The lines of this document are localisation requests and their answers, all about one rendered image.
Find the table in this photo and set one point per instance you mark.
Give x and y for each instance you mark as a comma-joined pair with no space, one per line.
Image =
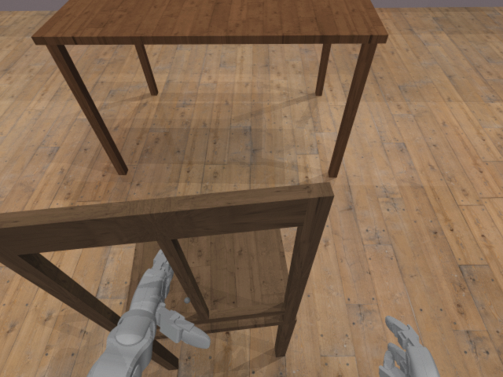
185,22

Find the robot right hand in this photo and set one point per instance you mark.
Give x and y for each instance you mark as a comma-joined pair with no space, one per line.
416,361

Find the left robot forearm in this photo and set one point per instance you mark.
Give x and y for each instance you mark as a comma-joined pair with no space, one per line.
129,346

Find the robot left hand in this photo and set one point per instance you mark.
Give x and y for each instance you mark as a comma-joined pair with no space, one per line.
151,291

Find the chair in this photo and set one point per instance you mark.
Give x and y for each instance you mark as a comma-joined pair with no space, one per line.
225,249

